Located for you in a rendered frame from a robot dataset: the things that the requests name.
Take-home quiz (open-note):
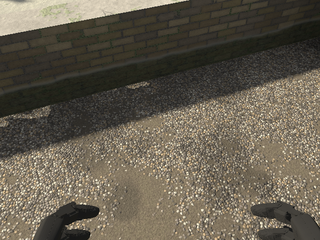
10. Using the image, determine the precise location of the right robot hand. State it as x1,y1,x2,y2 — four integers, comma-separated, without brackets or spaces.
250,200,320,240

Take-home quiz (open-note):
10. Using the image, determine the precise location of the left robot hand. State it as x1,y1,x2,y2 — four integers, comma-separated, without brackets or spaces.
33,201,100,240

